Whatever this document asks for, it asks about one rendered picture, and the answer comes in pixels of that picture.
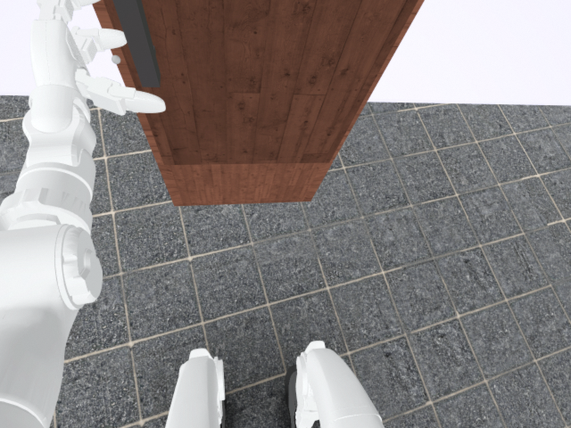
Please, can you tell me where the right robot thigh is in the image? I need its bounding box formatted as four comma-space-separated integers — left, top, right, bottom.
296, 348, 385, 428

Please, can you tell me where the robot left hand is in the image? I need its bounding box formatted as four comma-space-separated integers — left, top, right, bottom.
30, 0, 166, 116

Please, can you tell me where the robot left upper arm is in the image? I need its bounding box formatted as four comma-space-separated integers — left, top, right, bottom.
0, 224, 103, 428

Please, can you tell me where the handle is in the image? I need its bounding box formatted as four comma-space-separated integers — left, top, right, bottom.
112, 0, 161, 87

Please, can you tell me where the right robot shin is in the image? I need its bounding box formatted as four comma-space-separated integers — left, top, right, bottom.
295, 341, 326, 428

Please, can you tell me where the cupboard door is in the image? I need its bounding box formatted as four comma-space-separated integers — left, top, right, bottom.
103, 0, 418, 165

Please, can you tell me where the left robot forearm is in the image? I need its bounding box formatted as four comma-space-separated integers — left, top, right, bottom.
0, 85, 96, 235

